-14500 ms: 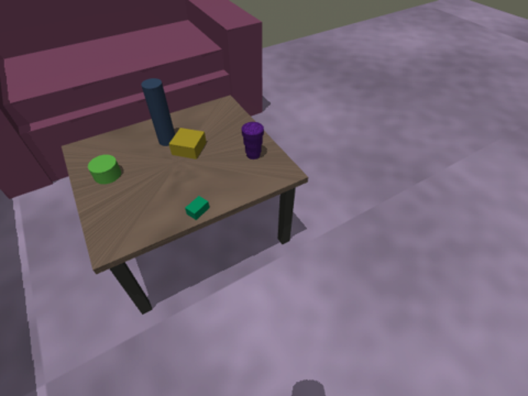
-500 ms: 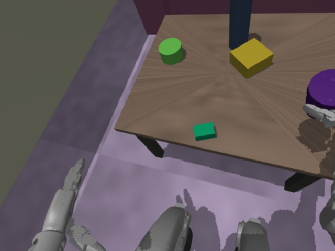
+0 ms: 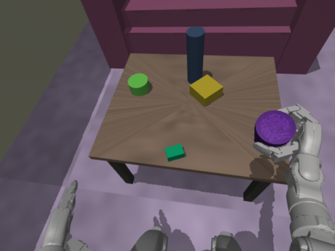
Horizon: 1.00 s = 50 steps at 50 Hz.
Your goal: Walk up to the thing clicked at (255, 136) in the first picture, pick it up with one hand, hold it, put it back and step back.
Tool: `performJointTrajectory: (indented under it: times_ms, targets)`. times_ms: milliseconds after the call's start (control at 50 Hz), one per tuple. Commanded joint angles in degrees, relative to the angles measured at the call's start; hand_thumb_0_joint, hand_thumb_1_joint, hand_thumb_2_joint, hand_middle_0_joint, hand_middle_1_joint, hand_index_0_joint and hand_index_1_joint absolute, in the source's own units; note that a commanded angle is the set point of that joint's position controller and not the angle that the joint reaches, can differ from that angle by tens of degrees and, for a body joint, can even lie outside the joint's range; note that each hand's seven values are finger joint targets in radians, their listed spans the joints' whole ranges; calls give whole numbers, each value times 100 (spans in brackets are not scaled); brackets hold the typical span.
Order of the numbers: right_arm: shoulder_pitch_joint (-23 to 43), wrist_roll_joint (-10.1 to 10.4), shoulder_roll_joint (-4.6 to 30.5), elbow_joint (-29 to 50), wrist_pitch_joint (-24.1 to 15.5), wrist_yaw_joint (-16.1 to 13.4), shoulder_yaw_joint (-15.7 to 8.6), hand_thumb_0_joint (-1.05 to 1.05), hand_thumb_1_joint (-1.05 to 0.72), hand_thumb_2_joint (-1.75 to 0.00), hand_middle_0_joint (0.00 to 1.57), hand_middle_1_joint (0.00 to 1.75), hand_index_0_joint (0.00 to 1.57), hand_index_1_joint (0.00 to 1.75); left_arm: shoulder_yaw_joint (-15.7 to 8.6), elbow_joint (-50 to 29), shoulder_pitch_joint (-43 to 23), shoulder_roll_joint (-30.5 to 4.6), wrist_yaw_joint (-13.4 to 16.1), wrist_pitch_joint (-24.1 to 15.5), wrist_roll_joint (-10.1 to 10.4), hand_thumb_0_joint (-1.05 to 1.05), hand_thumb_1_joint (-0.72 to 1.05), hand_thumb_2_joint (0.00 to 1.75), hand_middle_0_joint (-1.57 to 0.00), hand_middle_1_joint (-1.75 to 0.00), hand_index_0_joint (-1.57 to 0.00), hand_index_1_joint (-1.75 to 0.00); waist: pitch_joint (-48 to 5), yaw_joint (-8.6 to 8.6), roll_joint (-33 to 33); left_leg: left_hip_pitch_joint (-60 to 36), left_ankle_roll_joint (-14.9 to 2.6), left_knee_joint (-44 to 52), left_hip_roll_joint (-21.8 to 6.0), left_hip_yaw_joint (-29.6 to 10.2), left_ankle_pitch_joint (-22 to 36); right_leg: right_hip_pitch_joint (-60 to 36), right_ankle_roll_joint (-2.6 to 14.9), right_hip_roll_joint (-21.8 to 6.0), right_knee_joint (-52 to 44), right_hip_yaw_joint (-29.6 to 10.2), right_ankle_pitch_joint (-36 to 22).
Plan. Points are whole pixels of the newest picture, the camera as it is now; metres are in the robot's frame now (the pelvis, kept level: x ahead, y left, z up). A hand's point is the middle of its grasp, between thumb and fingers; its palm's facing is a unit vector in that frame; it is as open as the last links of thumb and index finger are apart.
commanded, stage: lift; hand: right
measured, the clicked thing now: (269, 135) +0.42 -0.18 +0.00
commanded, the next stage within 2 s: hold in 0.74 s
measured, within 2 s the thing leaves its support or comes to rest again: neither
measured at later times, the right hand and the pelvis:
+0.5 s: hand (276, 135) +0.38 -0.18 +0.05, palm faces +0.23 +0.97 -0.02, open 10.4 cm; pelvis +0.02 +0.00 +0.02, yaw +0 degrees
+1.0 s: hand (282, 136) +0.37 -0.18 +0.08, palm faces +0.24 +0.97 -0.02, open 10.4 cm; pelvis +0.02 +0.00 +0.03, yaw +0 degrees
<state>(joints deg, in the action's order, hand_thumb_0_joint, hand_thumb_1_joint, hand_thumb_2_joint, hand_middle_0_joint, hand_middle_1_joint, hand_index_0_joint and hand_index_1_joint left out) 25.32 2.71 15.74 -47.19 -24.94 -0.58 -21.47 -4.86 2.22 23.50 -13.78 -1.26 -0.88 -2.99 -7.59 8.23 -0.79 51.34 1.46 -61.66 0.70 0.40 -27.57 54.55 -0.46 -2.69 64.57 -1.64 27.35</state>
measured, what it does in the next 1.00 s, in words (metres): stands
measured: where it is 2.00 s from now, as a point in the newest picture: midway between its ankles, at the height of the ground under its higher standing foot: outside the picture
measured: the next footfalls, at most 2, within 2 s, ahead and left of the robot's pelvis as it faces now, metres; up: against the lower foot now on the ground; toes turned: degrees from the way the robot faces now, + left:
none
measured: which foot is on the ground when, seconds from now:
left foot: down 0.00-1.00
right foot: down 0.00-1.00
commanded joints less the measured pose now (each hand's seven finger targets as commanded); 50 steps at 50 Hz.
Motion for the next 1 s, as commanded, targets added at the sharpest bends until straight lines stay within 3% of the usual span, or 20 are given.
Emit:
performJointTrajectory:
  times_ms: [0, 40, 120, 160, 200, 240, 260, 280, 320, 360, 400, 560, 600, 640, 680, 700, 780, 840, 920, 980]
  targets:
    - [2154, 201, 1016, 2030, -557, -85, -39, 0, -7, -127, 123, 141, 128, 141, -595, -842, 149, -862, 135, -275, 48, 0, -55, 5, -4, -5, -4, -5, -2343, -95, 830, -1065, -171, 912, 155, 142, 1585, -2147, 40, 182, -1082, 103, -1407]
    - [2351, 221, 1079, 2513, -567, -174, -51, 0, -6, -129, 124, 142, 129, 142, -860, -578, 253, -1092, 194, -264, 34, 0, -55, 5, -4, -5, -4, -5, -2238, -63, 771, -1091, -162, 1004, 135, 101, 1420, -2074, 65, 182, -1137, 108, -1154]
    - [1391, 233, 433, 1984, -447, -197, 254, 0, -1, -128, 123, 142, 129, 142, -673, -858, -172, -906, 216, -315, 100, 0, -55, 5, -3, -4, -3, -5, -1914, -79, 95, -1290, -111, 1185, 121, 95, 1324, -1944, 123, 170, -1217, 93, -1039]
    - [1781, 217, 912, 2697, -509, -236, 56, 0, -2, -127, 124, 142, 129, 142, -631, -845, -74, -910, 237, -277, 109, 0, -55, 5, -3, -4, -3, -5, -2195, -217, 338, -1533, -114, 1213, 92, 52, 1500, -2180, 100, 177, -1266, 128, -1230]
    - [1410, 222, 528, 2409, -413, -227, 294, 0, -1, -126, 123, 141, 128, 141, -683, -692, 44, -880, 256, -234, 116, 0, -55, 5, -3, -4, -3, -5, -1978, -200, 231, -1534, -111, 1237, 95, 72, 1596, -2185, 97, 184, -1320, 132, -1317]
    - [1079, 291, 175, 2348, -373, -179, 435, 0, 2, -127, 122, 141, 128, 141, -386, -625, 20, -600, 218, -250, 128, 0, -55, 5, -3, -4, -3, -5, -1780, -264, 202, -1485, -108, 1228, 86, 84, 1609, -2113, 89, 179, -1381, 125, -1363]
    - [1400, 274, 536, 2809, -428, -209, 264, 0, -2, -127, 123, 141, 128, 141, -431, -561, -35, -634, 231, -243, 122, 0, -55, 5, -3, -4, -3, -5, -1976, -354, 401, -1563, -112, 1208, 65, 65, 1709, -2267, 71, 181, -1374, 150, -1485]
    - [1246, 245, 532, 2590, -383, -189, 302, 0, -2, -126, 123, 141, 128, 141, -279, -347, 51, -504, 219, -229, 114, 0, -55, 5, -3, -4, -3, -5, -1779, -405, 518, -1532, -123, 1242, 63, 38, 1673, -2222, 63, 191, -1401, 192, -1467]
    - [969, 251, 353, 2647, -335, -195, 405, 0, -2, -129, 124, 143, 130, 143, -507, -464, -3, -689, 244, -230, 127, 0, -55, 5, -3, -4, -3, -5, -1785, -316, 314, -1581, -109, 1259, 50, 7, 1713, -2244, 83, 189, -1397, 197, -1442]
    - [1163, 272, 442, 3147, -370, -231, 371, 0, -2, -129, 124, 143, 130, 143, -409, -436, 93, -605, 232, -217, 116, 0, -55, 5, -3, -4, -3, -5, -1840, -381, 576, -1705, -127, 1276, 36, 13, 1819, -2364, 52, 203, -1456, 214, -1584]
    - [818, 278, 419, 2979, -288, -271, 322, 0, -4, -131, 126, 145, 132, 145, -693, -615, 32, -886, 280, -199, 141, 0, -55, 5, -3, -4, -3, -5, -1973, -323, 268, -1848, -83, 1316, 48, 41, 2074, -2506, 73, 188, -1443, 194, -1825]
    - [580, 321, -5, 3272, -245, -326, 689, 0, -4, -130, 125, 144, 131, 144, -318, -536, -55, -506, 291, -156, 173, 0, -57, 6, -4, -4, -3, -5, -1552, -357, 205, -1794, -106, 1386, 45, 105, 1920, -2578, 41, 158, -1641, 136, -1827]
    - [820, 315, 299, 3564, -267, -335, 503, 0, -2, -130, 124, 144, 130, 144, -490, -405, 24, -648, 321, -142, 171, 0, -57, 6, -4, -4, -3, -5, -1755, -388, 232, -1909, -80, 1431, 7, 34, 2026, -2661, 77, 172, -1590, 193, -1812]
    - [584, 285, 85, 3502, -206, -277, 709, 0, -1, -132, 125, 146, 131, 146, -341, -498, 37, -526, 303, -141, 153, 0, -56, 6, -4, -5, -3, -5, -1844, -366, 291, -2056, -62, 1439, -10, 15, 2283, -2710, 75, 195, -1546, 227, -2042]
    - [289, 311, 163, 3316, -117, -311, 554, 0, -2, -132, 125, 146, 132, 146, -551, -430, 131, -711, 318, -112, 194, 0, -56, 6, -4, -5, -3, -5, -1690, -417, 184, -2066, -74, 1458, -7, 50, 2217, -2688, 68, 196, -1646, 203, -2008]
    - [322, 324, 121, 3439, -127, -324, 583, 0, -2, -133, 126, 146, 132, 147, -376, -372, 126, -560, 295, -89, 181, 0, -55, 5, -4, -5, -3, -5, -1616, -501, 330, -2042, -89, 1466, -9, 56, 2148, -2693, 40, 195, -1696, 208, -2018]
    - [305, 338, 150, 3546, -110, -372, 545, 0, -3, -133, 126, 146, 132, 146, -675, -243, 22, -755, 324, -88, 192, 0, -56, 6, -4, -5, -3, -5, -1532, -415, 238, -2020, -77, 1510, -14, 59, 2142, -2708, 66, 188, -1702, 210, -1970]
    - [472, 327, 85, 3951, -135, -386, 673, 0, 3, -134, 125, 147, 132, 147, -333, -530, -237, -463, 318, -92, 206, 0, -56, 6, -4, -5, -3, -5, -1754, -507, 251, -2212, -81, 1525, -26, 46, 2250, -2883, 61, 184, -1723, 207, -2106]
    - [112, 338, 25, 3647, -56, -386, 737, 0, 5, -131, 122, 144, 129, 144, -584, -98, -95, -684, 353, -47, 210, 0, -55, 6, -4, -5, -4, -5, -1444, -491, 204, -2120, -90, 1567, -26, 56, 2110, -2800, 56, 190, -1806, 204, -1954]
    - [164, 341, -1, 3973, -38, -378, 808, 0, 5, -133, 123, 146, 130, 146, -480, -109, -231, -589, 338, -59, 220, 0, -56, 6, -4, -5, -4, -5, -1477, -548, 415, -2060, -117, 1580, -6, 109, 1910, -2909, 7, 154, -1928, 145, -1912]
